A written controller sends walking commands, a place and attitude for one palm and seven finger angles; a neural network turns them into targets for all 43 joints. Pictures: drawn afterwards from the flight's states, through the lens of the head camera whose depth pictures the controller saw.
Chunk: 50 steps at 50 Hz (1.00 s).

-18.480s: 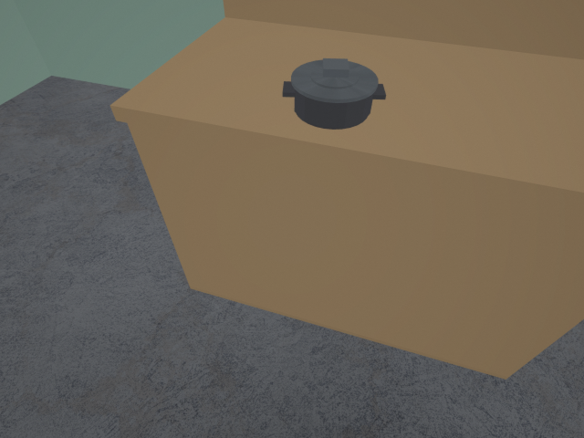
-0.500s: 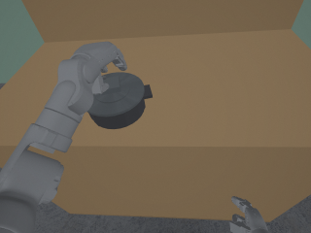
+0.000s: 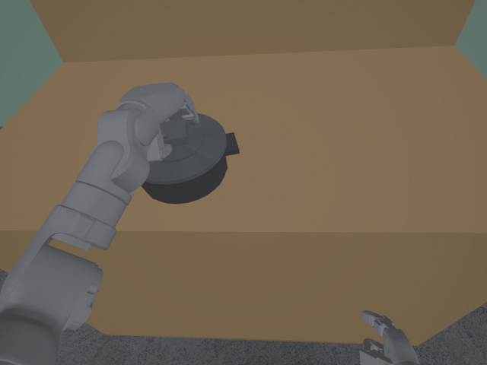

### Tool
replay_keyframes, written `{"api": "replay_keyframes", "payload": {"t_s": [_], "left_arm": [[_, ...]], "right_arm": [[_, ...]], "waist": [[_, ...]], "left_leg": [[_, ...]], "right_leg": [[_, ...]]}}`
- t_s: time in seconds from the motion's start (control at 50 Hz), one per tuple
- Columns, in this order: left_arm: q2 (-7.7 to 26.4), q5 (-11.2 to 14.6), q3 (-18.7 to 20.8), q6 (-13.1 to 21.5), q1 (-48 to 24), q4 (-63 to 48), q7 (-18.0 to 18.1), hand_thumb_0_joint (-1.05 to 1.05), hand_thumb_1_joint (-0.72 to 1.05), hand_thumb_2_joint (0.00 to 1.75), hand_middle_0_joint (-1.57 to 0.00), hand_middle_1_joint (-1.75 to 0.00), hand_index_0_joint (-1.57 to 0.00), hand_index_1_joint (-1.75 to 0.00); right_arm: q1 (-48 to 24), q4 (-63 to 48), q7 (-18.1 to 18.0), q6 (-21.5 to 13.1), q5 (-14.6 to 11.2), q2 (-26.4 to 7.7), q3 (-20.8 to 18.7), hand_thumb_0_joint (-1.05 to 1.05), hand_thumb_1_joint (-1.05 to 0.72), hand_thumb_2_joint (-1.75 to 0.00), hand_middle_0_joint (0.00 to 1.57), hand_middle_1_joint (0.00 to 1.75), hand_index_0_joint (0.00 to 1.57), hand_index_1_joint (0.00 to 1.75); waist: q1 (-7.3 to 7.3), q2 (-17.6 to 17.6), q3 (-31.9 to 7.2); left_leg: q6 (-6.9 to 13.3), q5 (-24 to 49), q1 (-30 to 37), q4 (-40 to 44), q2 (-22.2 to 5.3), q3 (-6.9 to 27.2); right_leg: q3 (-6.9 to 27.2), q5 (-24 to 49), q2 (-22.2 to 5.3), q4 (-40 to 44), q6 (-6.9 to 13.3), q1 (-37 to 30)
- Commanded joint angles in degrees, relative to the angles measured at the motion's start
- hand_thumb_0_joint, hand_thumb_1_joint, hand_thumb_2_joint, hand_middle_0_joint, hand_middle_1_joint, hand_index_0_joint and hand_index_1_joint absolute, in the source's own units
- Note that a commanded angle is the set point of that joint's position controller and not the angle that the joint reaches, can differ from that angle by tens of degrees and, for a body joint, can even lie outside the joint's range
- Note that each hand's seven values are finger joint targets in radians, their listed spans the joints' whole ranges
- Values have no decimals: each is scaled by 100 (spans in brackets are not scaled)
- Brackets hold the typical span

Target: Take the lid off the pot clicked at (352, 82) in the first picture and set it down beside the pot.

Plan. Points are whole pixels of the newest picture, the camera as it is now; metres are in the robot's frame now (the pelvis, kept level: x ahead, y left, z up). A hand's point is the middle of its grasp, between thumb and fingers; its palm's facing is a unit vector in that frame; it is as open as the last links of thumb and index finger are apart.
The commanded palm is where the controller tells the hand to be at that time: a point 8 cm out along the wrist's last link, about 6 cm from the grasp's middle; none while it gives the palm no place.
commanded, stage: lower the open fingers around the knob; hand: left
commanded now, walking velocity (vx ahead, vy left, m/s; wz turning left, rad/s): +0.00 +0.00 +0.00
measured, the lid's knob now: (172, 133) +0.46 +0.14 +0.16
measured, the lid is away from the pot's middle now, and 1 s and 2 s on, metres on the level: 0.00 0.00 0.01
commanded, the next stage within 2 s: close the fingers and squeeze the knob in 0.14 s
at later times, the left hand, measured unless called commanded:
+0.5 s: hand (165, 136) +0.43 +0.14 +0.18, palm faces -0.24 -0.10 -0.97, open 9.6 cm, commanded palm +0.40 +0.15 +0.24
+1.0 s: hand (166, 136) +0.43 +0.13 +0.17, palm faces -0.25 -0.10 -0.96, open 8.1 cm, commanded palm +0.40 +0.15 +0.24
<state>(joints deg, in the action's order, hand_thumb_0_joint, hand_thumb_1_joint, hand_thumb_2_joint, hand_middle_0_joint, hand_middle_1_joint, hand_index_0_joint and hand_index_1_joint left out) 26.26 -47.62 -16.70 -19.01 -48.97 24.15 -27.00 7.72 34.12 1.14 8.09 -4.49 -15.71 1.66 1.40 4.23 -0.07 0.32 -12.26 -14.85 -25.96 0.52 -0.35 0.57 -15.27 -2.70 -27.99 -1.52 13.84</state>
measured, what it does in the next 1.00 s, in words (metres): stands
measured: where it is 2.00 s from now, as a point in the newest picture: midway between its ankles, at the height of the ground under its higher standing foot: outside the picture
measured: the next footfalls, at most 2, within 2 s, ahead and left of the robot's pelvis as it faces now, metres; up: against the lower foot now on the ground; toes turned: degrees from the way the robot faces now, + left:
none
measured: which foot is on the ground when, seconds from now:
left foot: down 0.00-1.00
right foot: down 0.00-1.00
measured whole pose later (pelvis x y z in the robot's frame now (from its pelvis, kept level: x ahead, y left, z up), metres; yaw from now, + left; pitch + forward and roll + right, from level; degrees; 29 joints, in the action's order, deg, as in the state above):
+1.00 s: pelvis +0.00 +0.00 +0.00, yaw +0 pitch +1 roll +1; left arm 26.2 -46.9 -16.5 -19.0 -48.2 24.2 -27.3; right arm 8.2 34.6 0.8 8.1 -4.3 -15.8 1.6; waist 1.5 4.5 -0.2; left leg 0.2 -12.5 -14.4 -25.7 0.3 -0.1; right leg 0.3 -15.5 -2.5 -27.5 -1.4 13.2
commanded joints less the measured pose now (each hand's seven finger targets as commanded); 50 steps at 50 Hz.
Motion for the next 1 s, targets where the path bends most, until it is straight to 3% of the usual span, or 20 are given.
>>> {"api": "replay_keyframes", "payload": {"t_s": [0.0, 0.04, 0.12, 0.14, 0.22, 0.24, 0.28, 0.32, 0.36, 0.4, 0.42, 0.56, 0.62, 0.66, 0.72, 0.78, 0.84, 0.9, 0.94, 0.98], "left_arm": [[848, -12, 493, 39, -2694, -979, 176, 0, -38, 169, -88, -8, -88, -8], [1188, -89, 783, 34, -2659, -757, 208, 0, -38, 169, -88, -8, -88, -8], [915, -90, 521, 51, -2898, -1125, 207, 0, -38, 169, -88, -8, -88, -8], [1133, -92, 754, 45, -2709, -925, 219, 0, -38, 169, -88, -8, -88, -8], [1126, -81, 731, 69, -2771, -1169, 209, 0, -38, 169, -88, -8, -88, -8], [1115, -87, 743, 57, -2565, -944, 200, 0, -25, 132, -82, -8, -82, -8], [900, -82, 543, 27, -2645, -875, 191, 0, -23, 132, -84, -8, -84, -8], [1200, -76, 796, 63, -2762, -1276, 222, 0, -20, 131, -85, -8, -85, -8], [1177, -107, 781, 32, -2555, -905, 207, 0, -18, 130, -87, -8, -87, -8], [1000, 5, 656, 26, -2510, -933, 199, 0, -16, 129, -81, -23, -81, -23], [1356, -84, 907, 61, -2737, -1177, 228, 0, -14, 129, -79, -30, -79, -30], [1061, -116, 619, 28, -2779, -889, 220, 0, -6, 124, -73, -55, -73, -55], [1290, -113, 825, 57, -2720, -981, 242, 0, -2, 122, -72, -62, -72, -62], [972, -114, 555, 27, -2737, -885, 210, 0, 1, 120, -72, -66, -72, -66], [1294, -99, 856, 36, -2638, -804, 228, 0, 5, 117, -72, -71, -72, -71], [1006, -98, 589, 28, -2812, -855, 196, 0, 9, 114, -73, -76, -73, -76], [1234, -114, 796, 52, -2689, -939, 198, 0, 13, 111, -73, -80, -73, -80], [928, -2, 584, 27, -2556, -1001, 168, 0, 13, 114, -74, -76, -76, -77], [1350, -90, 899, 40, -2523, -783, 189, 0, 14, 116, -73, -74, -77, -76], [1176, -98, 728, 48, -2783, -1034, 179, 0, 15, 118, -73, -74, -79, -77]], "right_arm": [[-696, -883, -18, -213, -38, -620, -254, 0, -90, -90, 20, 30, 20, 30], [-619, -846, -46, -232, -10, -610, -227, 0, -90, -90, 20, 30, 20, 30], [-622, -841, -26, -249, -6, -564, -234, 0, -90, -90, 20, 30, 20, 30], [-606, -835, -36, -249, 0, -587, -250, 0, -90, -90, 20, 30, 20, 30], [-608, -847, -18, -263, -3, -574, -241, 0, -90, -90, 20, 30, 20, 30], [-628, -855, -16, -267, -7, -588, -231, 0, -90, -90, 20, 30, 20, 30], [-644, -830, -21, -236, -17, -574, -221, 0, -90, -90, 20, 30, 20, 30], [-621, -858, -18, -259, 0, -578, -240, 0, -90, -90, 20, 30, 20, 30], [-622, -847, -36, -272, -6, -576, -209, 0, -90, -90, 20, 30, 20, 30], [-655, -830, -38, -223, -20, -625, -246, 0, -90, -90, 20, 30, 20, 30], [-602, -837, -43, -247, -2, -595, -228, 0, -90, -90, 20, 30, 20, 30], [-673, -828, -69, -225, -24, -578, -207, 0, -90, -90, 20, 30, 20, 30], [-628, -839, -75, -242, -3, -588, -214, 0, -90, -90, 20, 30, 20, 30], [-672, -839, -66, -234, -23, -569, -208, 0, -90, -90, 20, 30, 20, 30], [-598, -801, -70, -227, -16, -603, -216, 0, -90, -90, 20, 30, 20, 30], [-623, -812, -80, -221, -17, -588, -227, 0, -90, -90, 20, 30, 20, 30], [-613, -852, -74, -236, -2, -606, -222, 0, -90, -90, 20, 30, 20, 30], [-668, -862, -42, -235, -17, -613, -252, 0, -90, -90, 20, 30, 20, 30], [-605, -841, -80, -240, -4, -612, -217, 0, -90, -90, 20, 30, 20, 30], [-633, -841, -79, -249, -11, -588, -230, 0, -90, -90, 20, 30, 20, 30]], "waist": [[14, -483, -2003], [-54, -690, -2036], [-13, -430, -2225], [-45, -547, -2142], [-55, -531, -2257], [-61, -580, -2117], [-18, -583, -1919], [-81, -522, -2292], [-66, -712, -2049], [-22, -533, -1994], [-86, -623, -2259], [-17, -629, -1957], [-73, -596, -2245], [-20, -577, -2038], [-54, -667, -2107], [-13, -685, -2023], [-66, -657, -2163], [-4, -518, -2054], [-71, -788, -2011], [-49, -611, -2055]], "left_leg": [[301, 1369, 1094, 111, 208, -50], [307, 1299, 1018, 143, 218, -46], [288, 1529, 1214, 143, 207, -33], [306, 1480, 1143, 115, 205, -37], [293, 1625, 1195, 123, 209, -28], [301, 1628, 1111, 96, 222, -31], [284, 1398, 1034, 143, 219, -61], [307, 1640, 1197, 121, 226, -38], [298, 1554, 1020, 110, 242, -51], [313, 1411, 1057, 118, 235, -67], [302, 1483, 1111, 159, 230, -46], [297, 1225, 998, 166, 239, -61], [309, 1341, 1084, 152, 246, -72], [297, 1339, 1040, 136, 241, -58], [303, 1358, 1036, 147, 238, -66], [317, 1250, 1028, 153, 243, -75], [323, 1472, 1041, 101, 251, -59], [331, 1530, 1119, 64, 245, -47], [336, 1339, 951, 127, 258, -71], [326, 1413, 1066, 125, 246, -66]], "right_leg": [[-382, 1843, 416, 283, 391, -317], [-369, 1818, 432, 297, 376, -421], [-372, 1945, 425, 247, 384, -433], [-372, 1936, 439, 278, 389, -434], [-371, 2056, 428, 231, 386, -528], [-365, 2104, 440, 243, 391, -481], [-389, 1919, 427, 285, 376, -345], [-348, 2115, 420, 244, 385, -586], [-355, 2152, 412, 249, 367, -521], [-368, 2002, 407, 314, 376, -438], [-344, 2036, 411, 268, 364, -630], [-350, 1829, 409, 312, 365, -395], [-318, 1936, 405, 287, 361, -583], [-346, 1934, 409, 287, 374, -422], [-343, 1946, 423, 295, 362, -527], [-345, 1913, 413, 332, 356, -431], [-325, 2145, 417, 273, 369, -580], [-357, 2154, 418, 295, 383, -458], [-327, 2060, 429, 323, 349, -560], [-332, 2082, 413, 298, 363, -497]]}}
